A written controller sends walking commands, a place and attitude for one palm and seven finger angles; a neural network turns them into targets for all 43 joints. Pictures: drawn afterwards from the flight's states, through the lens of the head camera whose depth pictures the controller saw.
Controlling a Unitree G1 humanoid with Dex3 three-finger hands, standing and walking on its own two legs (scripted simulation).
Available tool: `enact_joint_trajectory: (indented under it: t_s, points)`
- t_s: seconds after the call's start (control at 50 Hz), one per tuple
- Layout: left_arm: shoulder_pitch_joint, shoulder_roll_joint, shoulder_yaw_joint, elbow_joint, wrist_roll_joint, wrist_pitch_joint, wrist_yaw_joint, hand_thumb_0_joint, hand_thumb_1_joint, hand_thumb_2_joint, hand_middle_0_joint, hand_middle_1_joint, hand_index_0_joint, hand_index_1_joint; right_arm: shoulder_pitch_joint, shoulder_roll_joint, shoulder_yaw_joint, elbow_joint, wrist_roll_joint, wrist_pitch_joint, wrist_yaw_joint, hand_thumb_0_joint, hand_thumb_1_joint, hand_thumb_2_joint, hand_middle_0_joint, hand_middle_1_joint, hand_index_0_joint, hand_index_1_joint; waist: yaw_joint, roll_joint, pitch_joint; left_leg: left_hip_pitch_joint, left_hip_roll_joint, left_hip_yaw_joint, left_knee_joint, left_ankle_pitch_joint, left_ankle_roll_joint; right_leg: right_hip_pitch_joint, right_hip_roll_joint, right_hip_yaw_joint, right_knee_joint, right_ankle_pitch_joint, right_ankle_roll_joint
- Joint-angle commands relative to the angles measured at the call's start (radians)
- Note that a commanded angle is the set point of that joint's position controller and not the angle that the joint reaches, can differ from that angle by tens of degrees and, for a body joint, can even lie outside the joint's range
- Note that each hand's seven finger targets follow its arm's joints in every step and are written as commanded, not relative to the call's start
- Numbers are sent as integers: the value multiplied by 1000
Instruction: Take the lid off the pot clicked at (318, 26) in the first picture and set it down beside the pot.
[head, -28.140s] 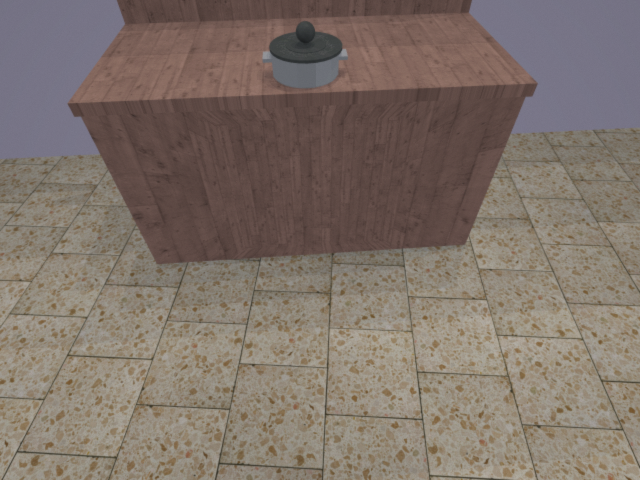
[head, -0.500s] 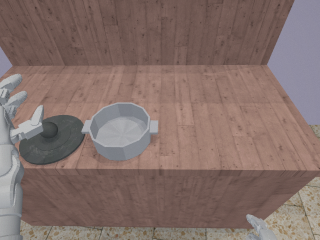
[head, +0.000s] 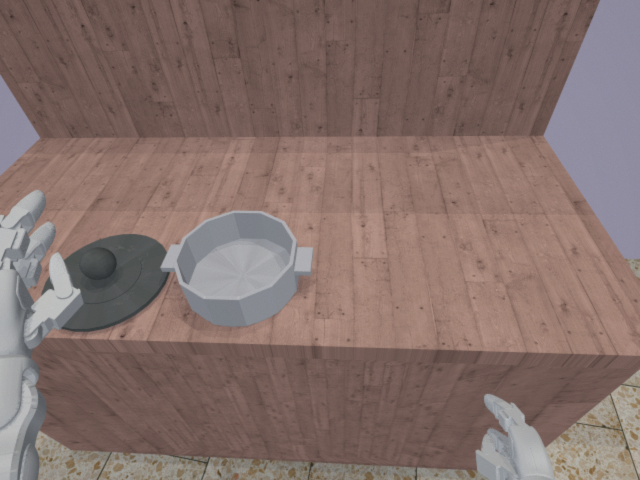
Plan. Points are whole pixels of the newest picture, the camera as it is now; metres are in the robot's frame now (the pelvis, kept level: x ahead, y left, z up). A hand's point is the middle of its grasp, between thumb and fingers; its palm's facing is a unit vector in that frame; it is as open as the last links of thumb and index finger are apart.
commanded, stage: draw the hand back to the body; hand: left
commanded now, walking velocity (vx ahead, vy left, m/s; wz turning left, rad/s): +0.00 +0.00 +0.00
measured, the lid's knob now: (98, 263) +0.41 +0.42 +0.01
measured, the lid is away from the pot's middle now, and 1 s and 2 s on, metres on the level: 0.23 0.23 0.23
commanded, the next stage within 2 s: step back with the hand held close in 0.56 s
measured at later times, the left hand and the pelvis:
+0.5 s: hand (49, 358) +0.17 +0.27 +0.16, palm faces +0.36 -0.86 -0.36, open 7.4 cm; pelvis +0.00 +0.03 +0.00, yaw +0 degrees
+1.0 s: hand (20, 377) +0.16 +0.30 +0.14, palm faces +0.23 -0.87 -0.44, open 7.4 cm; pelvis -0.04 +0.07 -0.01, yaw -2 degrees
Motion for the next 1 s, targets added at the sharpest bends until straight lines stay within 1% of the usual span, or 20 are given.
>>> enact_joint_trajectory:
  t_s: [0.0, 0.16, 0.2, 0.24, 0.34, 0.38, 0.44, 0.52, 0.56, 0.62, 0.64, 0.66, 0.68, 0.7, 0.72, 0.78, 0.84, 0.88, 0.94, 0.98]
  points:
    - [-110, 237, 108, -303, 1, -76, 14, 0, 900, 900, -200, -300, -200, -300, -130, -91, -36, -172, -5, -56, -11, 0, -900, -900, 200, 300, 200, 300, 0, 3, -157, 179, -26, 49, 17, 242, 70, -108, -98, 29, -53, 450, 80]
    - [57, 190, 75, -382, 10, -78, 15, 0, 900, 900, -200, -300, -200, -300, -124, -83, -35, -183, -12, -59, -9, 0, -900, -900, 200, 300, 200, 300, 1, -6, -121, 180, -14, 38, 8, 243, 64, -141, -87, 6, -59, 371, 68]
    - [121, 181, 73, -395, 8, -75, 13, 0, 900, 900, -200, -300, -200, -300, -121, -80, -34, -188, -14, -59, -9, 0, -900, -900, 200, 300, 200, 300, 4, -42, -114, 169, -12, 33, 6, 242, 65, -138, -86, 4, -56, 370, 69]
    - [118, 175, 56, -464, 12, -80, 11, 0, 900, 900, -200, -300, -200, -300, -125, -78, -32, -196, -13, -62, -5, 0, -900, -900, 200, 300, 200, 300, -2, -3, -115, 172, -11, 28, 8, 244, 62, -140, -88, 4, -56, 360, 65]
    - [216, 158, 45, -490, 18, -71, 15, 0, 900, 900, -200, -300, -200, -300, -118, -74, -30, -202, -16, -65, -4, 0, -900, -900, 200, 300, 200, 300, -1, -18, -91, 157, -4, 14, 2, 215, 57, -159, -82, -5, -59, 297, 59]
    - [260, 144, 33, -519, 21, -71, 16, 0, 900, 900, -200, -300, -200, -300, -118, -68, -28, -208, -17, -67, -3, 0, -900, -900, 200, 300, 200, 300, 3, 14, -85, 151, -1, 11, -1, 198, 53, -167, -83, -7, -60, 266, 58]
    - [183, 164, 36, -563, 27, -73, 24, 0, 900, 900, -200, -300, -200, -300, -115, -74, -27, -207, -18, -70, -9, 0, -900, -900, 200, 300, 200, 300, -9, 7, -76, 150, 1, 2, -3, 173, 52, -180, -79, -4, -66, 234, 54]
    - [238, 125, 12, -512, 28, -60, 23, 0, 900, 900, -200, -300, -200, -300, -112, -72, -24, -207, -20, -68, -9, 0, -900, -900, 200, 300, 200, 300, -2, -13, -57, 132, 3, -9, -16, 140, 48, -186, -77, -14, -65, 188, 53]
    - [223, 141, 20, -543, 33, -68, 27, 0, 900, 900, -200, -300, -200, -300, -116, -72, -23, -208, -21, -75, -8, 0, -900, -900, 200, 300, 200, 300, -1, 24, -63, 130, 2, -15, -18, 128, 47, -184, -76, -13, -65, 175, 49]
    - [243, 139, 21, -553, 34, -63, 29, 0, 900, 900, -200, -300, -200, -300, -112, -72, -23, -209, -19, -76, -4, 0, -900, -900, 200, 300, 200, 300, 2, 20, -74, 127, 7, -22, -25, 131, 43, -174, -76, -15, -58, 173, 47]
    - [227, 153, 31, -555, 34, -63, 31, 0, 900, 900, -200, -300, -200, -300, -113, -73, -21, -208, -20, -77, -4, 0, -900, -900, 200, 300, 200, 300, -1, 25, -65, 118, 5, -27, -27, 118, 42, -174, -74, -15, -58, 161, 45]
    - [19, 357, 233, -687, 43, -121, 42, 0, 900, 900, -200, -300, -200, -300, -105, -100, -28, -250, -13, -62, -3, 0, -900, -900, 200, 300, 200, 300, -8, 10, 5, 34, 19, -40, 2, -2, 75, -240, -121, 122, -92, 215, 52]
    - [101, 263, 171, -564, 43, -138, 35, 0, 900, 900, -200, -300, -200, -300, -87, -75, -27, -215, -22, -59, -2, 0, -900, -900, 200, 300, 200, 300, -21, -89, 34, 6, 7, -54, 36, -13, 76, -253, -148, 129, -98, 225, 47]
    - [199, 203, 129, -489, 45, -132, 24, 0, 900, 900, -200, -300, -200, -300, -72, -73, -36, -216, -20, -56, 6, 0, -900, -900, 200, 300, 200, 300, -26, -137, 18, 30, 10, -50, 70, 10, 75, -279, -168, 162, -99, 250, 47]
    - [243, 154, 85, -476, 49, -132, 11, 0, 900, 900, -200, -300, -200, -300, -65, -77, -42, -218, -20, -50, 14, 0, -900, -900, 200, 300, 200, 300, -31, -138, -5, 39, 16, -47, 88, 39, 77, -277, -178, 158, -86, 289, 53]
    - [310, 118, 48, -497, 50, -137, -3, 0, 900, 900, -200, -300, -200, -300, -55, -88, -51, -249, -12, -42, 21, 0, -900, -900, 200, 300, 200, 300, -34, -33, -66, 31, 45, -46, 65, 108, 80, -245, -176, 121, -11, 340, 67]
    - [333, 175, 94, -598, 54, -146, 3, 0, 900, 900, -200, -300, -200, -300, -53, -94, -55, -277, -9, -33, 21, 0, -900, -900, 200, 300, 200, 300, -29, 1, -121, 11, 75, -70, 31, 163, 90, -217, -153, 80, 62, 326, 77]
    - [380, 179, 112, -617, 56, -148, 9, 0, 900, 900, -200, -300, -200, -300, -43, -87, -58, -293, -6, -29, 19, 0, -900, -900, 200, 300, 200, 300, -27, -3, -132, -31, 95, -91, 14, 166, 93, -206, -137, 53, 102, 286, 83]
    - [410, 234, 165, -722, 59, -158, 23, 0, 900, 900, -200, -300, -200, -300, -39, -93, -61, -316, -6, -30, 17, 0, -900, -900, 200, 300, 200, 300, -24, 58, -175, -82, 127, -132, -9, 183, 103, -177, -116, 31, 175, 221, 87]
    - [453, 210, 162, -716, 54, -156, 28, 0, 900, 900, -200, -300, -200, -300, -25, -82, -64, -318, -6, -37, 15, 0, -900, -900, 200, 300, 200, 300, -26, 102, -165, -117, 155, -147, -39, 137, 109, -199, -109, 16, 231, 89, 92]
